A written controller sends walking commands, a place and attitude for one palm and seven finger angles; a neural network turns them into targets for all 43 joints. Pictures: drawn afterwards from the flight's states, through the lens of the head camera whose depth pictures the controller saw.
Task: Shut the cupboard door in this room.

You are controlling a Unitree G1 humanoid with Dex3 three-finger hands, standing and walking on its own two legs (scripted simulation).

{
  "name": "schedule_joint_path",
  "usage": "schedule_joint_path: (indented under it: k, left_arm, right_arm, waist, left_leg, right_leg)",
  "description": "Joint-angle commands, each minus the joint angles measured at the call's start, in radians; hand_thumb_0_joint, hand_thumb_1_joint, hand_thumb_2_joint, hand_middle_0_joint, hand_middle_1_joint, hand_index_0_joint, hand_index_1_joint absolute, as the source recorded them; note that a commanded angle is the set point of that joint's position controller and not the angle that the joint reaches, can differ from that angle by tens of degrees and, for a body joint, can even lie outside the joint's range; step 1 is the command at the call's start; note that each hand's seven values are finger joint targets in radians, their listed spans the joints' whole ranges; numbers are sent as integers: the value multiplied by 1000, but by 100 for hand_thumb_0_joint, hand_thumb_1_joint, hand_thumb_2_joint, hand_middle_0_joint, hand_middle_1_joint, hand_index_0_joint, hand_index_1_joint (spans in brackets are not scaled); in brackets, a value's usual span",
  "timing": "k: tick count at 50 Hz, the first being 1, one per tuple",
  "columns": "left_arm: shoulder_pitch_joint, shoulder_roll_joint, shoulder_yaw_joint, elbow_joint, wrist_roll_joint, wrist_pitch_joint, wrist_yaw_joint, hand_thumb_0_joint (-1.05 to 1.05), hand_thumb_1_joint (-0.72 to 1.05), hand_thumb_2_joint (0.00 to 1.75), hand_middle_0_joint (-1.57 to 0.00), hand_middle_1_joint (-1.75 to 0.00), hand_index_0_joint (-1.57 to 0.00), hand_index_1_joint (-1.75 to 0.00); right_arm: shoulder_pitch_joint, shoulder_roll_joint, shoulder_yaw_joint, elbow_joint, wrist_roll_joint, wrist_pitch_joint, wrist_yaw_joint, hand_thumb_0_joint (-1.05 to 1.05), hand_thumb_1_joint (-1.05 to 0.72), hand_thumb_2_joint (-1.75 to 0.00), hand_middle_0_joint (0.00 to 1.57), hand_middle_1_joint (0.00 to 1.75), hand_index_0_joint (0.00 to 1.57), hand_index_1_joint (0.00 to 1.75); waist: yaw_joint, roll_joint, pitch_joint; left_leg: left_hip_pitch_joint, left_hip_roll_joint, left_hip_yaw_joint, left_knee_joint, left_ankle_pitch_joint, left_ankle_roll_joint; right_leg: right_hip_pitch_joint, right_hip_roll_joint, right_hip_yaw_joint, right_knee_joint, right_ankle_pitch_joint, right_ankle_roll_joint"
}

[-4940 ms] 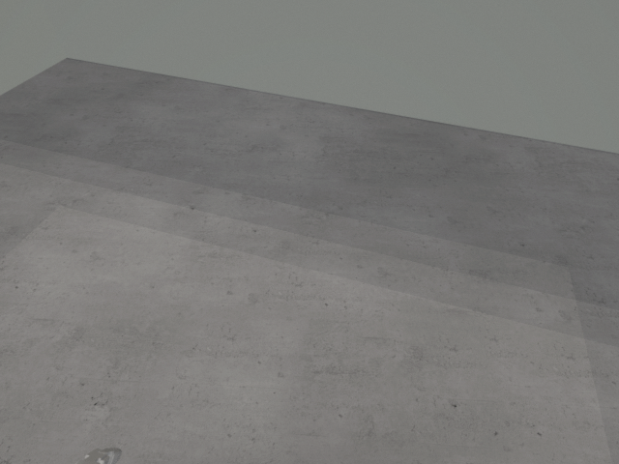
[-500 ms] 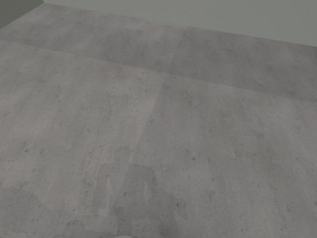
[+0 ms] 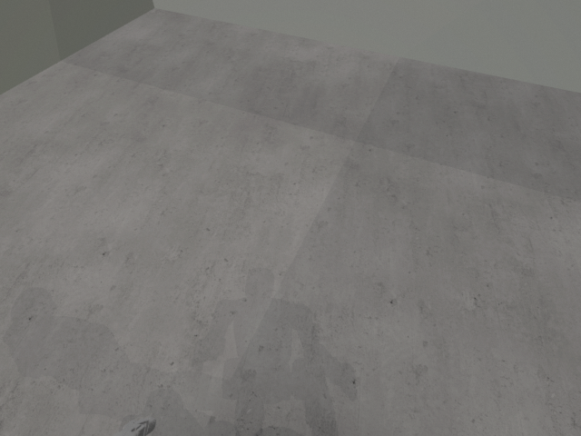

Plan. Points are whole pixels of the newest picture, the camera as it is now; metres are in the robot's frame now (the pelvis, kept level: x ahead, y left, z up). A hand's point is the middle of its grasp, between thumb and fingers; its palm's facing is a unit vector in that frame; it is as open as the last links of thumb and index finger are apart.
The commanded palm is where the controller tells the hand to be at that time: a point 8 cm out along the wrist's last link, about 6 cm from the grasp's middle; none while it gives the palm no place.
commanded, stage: turn or walk to find it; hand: left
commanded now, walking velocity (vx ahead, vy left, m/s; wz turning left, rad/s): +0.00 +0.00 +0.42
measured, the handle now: out of the picture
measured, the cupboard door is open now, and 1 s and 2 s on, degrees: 80 80 80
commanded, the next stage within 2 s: none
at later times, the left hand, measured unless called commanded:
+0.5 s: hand out of the picture -0.05 +0.20 -0.18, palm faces +0.28 -0.93 -0.25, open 7.4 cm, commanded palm none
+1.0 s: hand out of the picture -0.04 +0.20 -0.15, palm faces +0.41 -0.87 -0.28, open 7.4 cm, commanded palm none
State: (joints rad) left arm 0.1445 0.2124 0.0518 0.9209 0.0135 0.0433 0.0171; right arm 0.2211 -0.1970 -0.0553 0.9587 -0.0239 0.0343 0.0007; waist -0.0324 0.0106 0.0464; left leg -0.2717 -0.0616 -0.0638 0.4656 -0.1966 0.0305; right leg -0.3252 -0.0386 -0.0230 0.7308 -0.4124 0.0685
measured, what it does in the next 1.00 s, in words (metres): steps on the spot, turning left: right foot, then left foot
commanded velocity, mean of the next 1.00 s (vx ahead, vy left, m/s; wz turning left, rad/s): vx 0.00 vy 0.00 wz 0.42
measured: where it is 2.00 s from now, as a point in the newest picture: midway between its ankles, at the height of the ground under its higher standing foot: outside the picture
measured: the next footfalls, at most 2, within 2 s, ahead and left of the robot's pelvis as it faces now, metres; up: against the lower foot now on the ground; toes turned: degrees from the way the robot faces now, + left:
right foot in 0.04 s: +0.03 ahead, -0.12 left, +0.00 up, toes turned -1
left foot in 0.52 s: -0.03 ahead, +0.12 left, +0.00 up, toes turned +19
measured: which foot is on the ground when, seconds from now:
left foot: down 0.00-0.06, up 0.08-0.50, down 0.52-0.96, up 0.98-1.00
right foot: up 0.00-0.02, down 0.04-0.52, up 0.54-0.94, down 0.96-1.00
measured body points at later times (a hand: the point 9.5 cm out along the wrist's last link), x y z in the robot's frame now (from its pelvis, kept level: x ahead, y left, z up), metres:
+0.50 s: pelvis -0.03 +0.00 -0.01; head +0.00 +0.01 +0.44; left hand -0.07 +0.25 -0.16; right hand +0.11 -0.24 -0.15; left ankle -0.07 +0.11 -0.73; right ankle -0.01 -0.12 -0.74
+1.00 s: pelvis -0.05 -0.02 -0.01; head -0.02 -0.03 +0.44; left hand -0.06 +0.25 -0.13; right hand +0.10 -0.23 -0.17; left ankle -0.07 +0.10 -0.72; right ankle +0.00 -0.12 -0.74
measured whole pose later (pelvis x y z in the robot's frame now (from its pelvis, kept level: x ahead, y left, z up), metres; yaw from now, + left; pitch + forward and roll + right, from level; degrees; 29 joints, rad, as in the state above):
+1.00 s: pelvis -0.05 -0.02 -0.01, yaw +25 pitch -1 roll +1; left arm 0.17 0.19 0.04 0.90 0.02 0.01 0.02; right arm 0.22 -0.22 -0.07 0.96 -0.01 0.05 0.01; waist -0.02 0.05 0.05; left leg -0.36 -0.05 -0.07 0.71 -0.38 -0.01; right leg -0.26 -0.04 -0.08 0.57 -0.28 0.00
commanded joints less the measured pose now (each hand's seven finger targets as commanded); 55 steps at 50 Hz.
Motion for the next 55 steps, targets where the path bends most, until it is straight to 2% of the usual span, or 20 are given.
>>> schedule_joint_path:
  k: [1, 3, 7, 11, 19, 22, 24, 25, 26, 27, 30, 33, 38, 45, 46, 47, 48, 50, 53, 55]
  left_arm:
    - [136, 111, 30, -49, -6, -37, 15, 0, 90, 90, -20, -30, -20, -30]
    - [132, 250, 54, -69, 14, -45, 23, 0, 90, 90, -20, -30, -20, -30]
    - [-14, 132, 26, -98, 2, -52, 18, 0, 90, 90, -20, -30, -20, -30]
    - [62, 128, 26, -68, 6, -60, 21, 0, 90, 90, -20, -30, -20, -30]
    - [177, 192, 44, -2, 19, -49, 17, 0, 90, 90, -20, -30, -20, -30]
    - [146, 205, 49, 1, 18, -41, 17, 0, 90, 90, -20, -30, -20, -30]
    - [124, 191, 48, 3, 7, -34, 14, 0, 90, 90, -20, -30, -20, -30]
    - [143, 151, 44, -17, -1, -25, 9, 0, 90, 90, -20, -30, -20, -30]
    - [124, 93, 23, -55, -2, -21, 3, 0, 90, 90, -20, -30, -20, -30]
    - [50, 110, 20, -63, 8, -8, 11, 0, 90, 90, -20, -30, -20, -30]
    - [53, 111, 30, -29, 6, -7, -3, 0, 90, 90, -20, -30, -20, -30]
    - [93, 109, 29, -12, 4, -9, -7, 0, 90, 90, -20, -30, -20, -30]
    - [44, 96, 24, -48, 2, -9, -2, 0, 90, 90, -20, -30, -20, -30]
    - [126, 85, 22, -52, -6, -29, 6, 0, 90, 90, -20, -30, -20, -30]
    - [160, 103, 27, -45, -4, -38, 10, 0, 90, 90, -20, -30, -20, -30]
    - [177, 170, 38, -43, 9, -50, 17, 0, 90, 90, -20, -30, -20, -30]
    - [165, 249, 53, -56, 18, -52, 21, 0, 90, 90, -20, -30, -20, -30]
    - [89, 212, 51, -79, 7, -48, 23, 0, 90, 90, -20, -30, -20, -30]
    - [-6, 139, 27, -96, 8, -51, 20, 0, 90, 90, -20, -30, -20, -30]
    - [21, 142, 28, -86, 12, -54, 21, 0, 90, 90, -20, -30, -20, -30]
  right_arm:
    - [-13, -170, -48, -73, 9, -13, -7, 0, -90, -90, 20, 30, 20, 30]
    - [-7, -94, -40, -111, 12, -9, 2, 0, -90, -90, 20, 30, 20, 30]
    - [39, -116, -53, -35, -3, 23, 15, 0, -90, -90, 20, 30, 20, 30]
    - [18, -104, -47, -29, 0, 25, 16, 0, -90, -90, 20, 30, 20, 30]
    - [-99, -78, -17, -50, 14, 10, 12, 0, -90, -90, 20, 30, 20, 30]
    - [-67, -87, -16, -46, 17, 4, 8, 0, -90, -90, 20, 30, 20, 30]
    - [-3, -114, -20, -33, 13, -9, 9, 0, -90, -90, 20, 30, 20, 30]
    - [22, -195, -38, -36, 5, -20, 8, 0, -90, -90, 20, 30, 20, 30]
    - [57, -282, -55, -37, 4, -18, 4, 0, -90, -90, 20, 30, 20, 30]
    - [86, -276, -57, -15, 3, -15, -4, 0, -90, -90, 20, 30, 20, 30]
    - [-53, -207, -32, -52, 1, -20, -19, 0, -90, -90, 20, 30, 20, 30]
    - [-61, -200, -27, -62, 7, -28, -19, 0, -90, -90, 20, 30, 20, 30]
    - [-14, -206, -39, -60, 3, -22, -15, 0, -90, -90, 20, 30, 20, 30]
    - [-50, -203, -50, -79, 1, -11, -8, 0, -90, -90, 20, 30, 20, 30]
    - [-51, -185, -49, -84, 8, -12, -5, 0, -90, -90, 20, 30, 20, 30]
    - [-26, -131, -43, -91, 17, -13, 1, 0, -90, -90, 20, 30, 20, 30]
    - [-39, -83, -34, -121, 16, -11, 5, 0, -90, -90, 20, 30, 20, 30]
    - [-51, -134, -55, -95, 2, 18, 6, 0, -90, -90, 20, 30, 20, 30]
    - [15, -112, -51, -46, 1, 24, 21, 0, -90, -90, 20, 30, 20, 30]
    - [14, -104, -46, -41, 1, 26, 21, 0, -90, -90, 20, 30, 20, 30]
  waist:
    - [62, 59, -118]
    - [68, -282, -70]
    - [-5, -134, 26]
    - [27, -153, 1]
    - [89, -208, -57]
    - [61, -218, -67]
    - [16, -144, -95]
    - [4, 65, -129]
    - [-14, 300, -111]
    - [-48, 240, -108]
    - [14, 165, -22]
    - [28, 131, -44]
    - [-1, 122, -52]
    - [46, 131, -95]
    - [65, 88, -111]
    - [68, -91, -131]
    - [74, -300, -75]
    - [54, -219, -24]
    - [-1, -146, 22]
    - [15, -170, 8]
  left_leg:
    - [-68, 181, -239, 1, 186, 56]
    - [-314, -14, 7, 393, -345, -58]
    - [-290, 67, -10, 741, -171, -72]
    - [-283, 90, 28, 700, -161, -102]
    - [-165, 84, 126, 333, -271, -95]
    - [-62, 79, 153, 196, -216, -79]
    - [119, 95, 148, -47, -5, -60]
    - [264, 251, -54, -111, 176, 4]
    - [297, 461, -284, -136, 477, 130]
    - [197, 465, -273, -153, 366, 173]
    - [108, 345, -160, -156, 269, 136]
    - [121, 296, -110, -150, 338, 122]
    - [150, 303, -174, -140, 321, 145]
    - [32, 243, -221, -50, 294, 106]
    - [-27, 205, -202, 10, 224, 67]
    - [-179, 115, -106, 159, 26, 3]
    - [-314, -9, 27, 372, -336, -56]
    - [-275, 48, -31, 670, -321, -51]
    - [-269, 83, 14, 752, -178, -74]
    - [-251, 90, 43, 702, -175, -89]
  right_leg:
    - [251, -30, 15, -359, 206, -22]
    - [273, -443, 372, -491, 258, -201]
    - [90, -266, 115, -469, 249, -177]
    - [165, -271, 51, -433, 398, -187]
    - [285, -306, -3, -323, 711, -210]
    - [233, -316, -22, -283, 660, -188]
    - [134, -280, -88, -168, 527, -113]
    - [-42, -191, -148, 0, 282, -46]
    - [-227, -91, -148, 186, -213, 7]
    - [-193, -85, -56, 309, -232, -5]
    - [-218, -92, -6, 381, -51, -1]
    - [-176, -74, -13, 338, -1, 10]
    - [-157, -50, -11, 204, -33, 16]
    - [98, 4, -38, -189, 109, -5]
    - [201, -21, -23, -327, 204, -10]
    - [335, -191, 141, -422, 226, -58]
    - [311, -416, 343, -463, 338, -173]
    - [99, -397, 295, -500, 185, -226]
    - [59, -281, 73, -455, 244, -171]
    - [90, -279, 31, -447, 271, -173]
